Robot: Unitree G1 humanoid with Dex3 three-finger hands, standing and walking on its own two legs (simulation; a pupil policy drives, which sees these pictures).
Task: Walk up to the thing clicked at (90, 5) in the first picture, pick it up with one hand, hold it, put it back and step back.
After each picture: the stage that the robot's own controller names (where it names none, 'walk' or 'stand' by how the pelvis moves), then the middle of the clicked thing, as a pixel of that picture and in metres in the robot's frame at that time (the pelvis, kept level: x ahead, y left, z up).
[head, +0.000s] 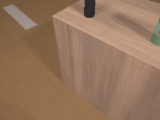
stand; (89, 6) +0.92 -0.03 +0.03
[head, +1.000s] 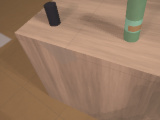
rise first; (52, 14) +0.81 +0.20 +0.04
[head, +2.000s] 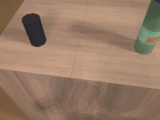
rise first; (34, 30) +0.56 +0.20 +0.07
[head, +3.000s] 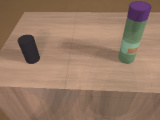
stand; (29, 49) +0.55 +0.24 +0.03
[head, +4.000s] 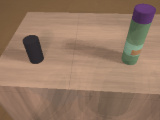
stand; (33, 49) +0.55 +0.22 +0.02
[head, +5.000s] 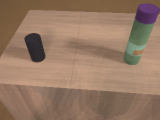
stand; (35, 48) +0.56 +0.22 +0.02
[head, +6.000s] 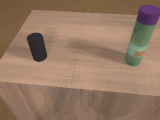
stand; (37, 47) +0.56 +0.21 +0.02
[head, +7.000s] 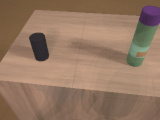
stand; (39, 47) +0.57 +0.20 +0.02
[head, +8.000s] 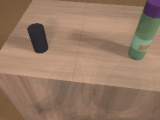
rise first; (38, 38) +0.57 +0.20 +0.03
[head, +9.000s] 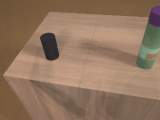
rise first; (50, 47) +0.57 +0.20 +0.03
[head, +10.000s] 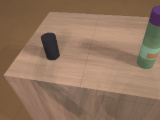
go down; (50, 46) +0.58 +0.20 +0.03
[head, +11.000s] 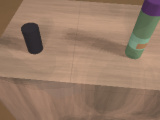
go down; (32, 39) +0.57 +0.18 +0.04
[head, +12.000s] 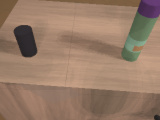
go down; (26, 41) +0.56 +0.19 +0.05
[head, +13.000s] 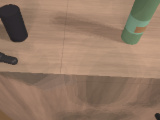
close in; (14, 24) +0.56 +0.21 +0.08
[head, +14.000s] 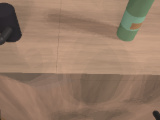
close; (7, 24) +0.55 +0.20 +0.09
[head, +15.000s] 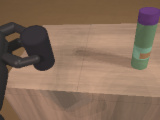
lift; (39, 49) +0.34 +0.12 +0.25
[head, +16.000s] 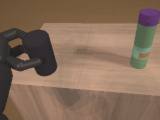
lift; (41, 54) +0.33 +0.13 +0.23
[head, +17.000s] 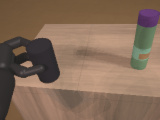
hold; (44, 61) +0.33 +0.12 +0.21
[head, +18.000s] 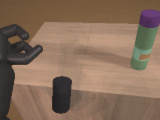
crouch; (61, 94) +0.34 +0.11 +0.04
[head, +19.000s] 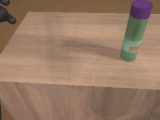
crouch; out of the picture +0.12 +0.54 -0.73
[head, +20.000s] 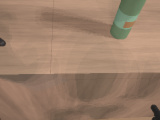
lower; out of the picture +0.08 +0.54 -0.69
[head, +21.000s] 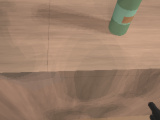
lower; out of the picture +0.08 +0.54 -0.68
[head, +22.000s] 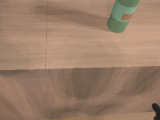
lower; out of the picture +0.08 +0.54 -0.67
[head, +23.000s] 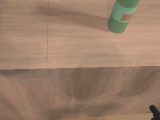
lower; out of the picture +0.09 +0.54 -0.67
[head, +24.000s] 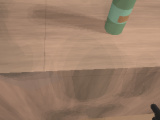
loosen; out of the picture +0.08 +0.54 -0.68
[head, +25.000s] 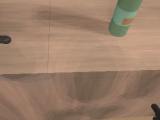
withdraw; out of the picture +0.07 +0.54 -0.68
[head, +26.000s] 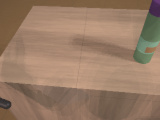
sink last; out of the picture +0.06 +0.52 -0.71
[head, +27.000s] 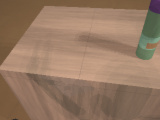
stand; out of the picture +0.10 +0.54 -0.71
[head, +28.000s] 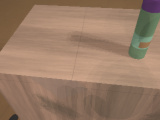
stand; out of the picture +0.10 +0.54 -0.70
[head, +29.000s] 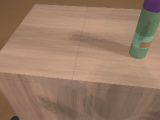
stand; out of the picture +0.10 +0.54 -0.69
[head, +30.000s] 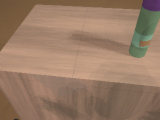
stand; out of the picture +0.11 +0.54 -0.69
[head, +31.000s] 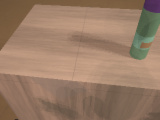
stand; out of the picture +0.09 +0.54 -0.69
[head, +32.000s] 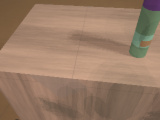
stand; out of the picture +0.10 +0.54 -0.69
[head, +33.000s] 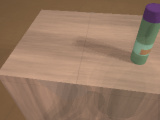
stand; out of the picture +0.10 +0.53 -0.74
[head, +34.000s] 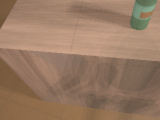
walk; out of the picture +0.17 +0.56 -0.73
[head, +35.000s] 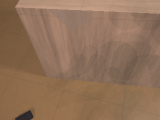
walk; (24, 118) +0.44 +0.49 -0.72
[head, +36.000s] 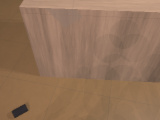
stand; (20, 110) +0.61 +0.51 -0.73
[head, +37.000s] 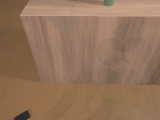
stand; (22, 117) +0.60 +0.52 -0.75
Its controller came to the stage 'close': yes
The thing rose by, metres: 0.22
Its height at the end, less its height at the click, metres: -0.77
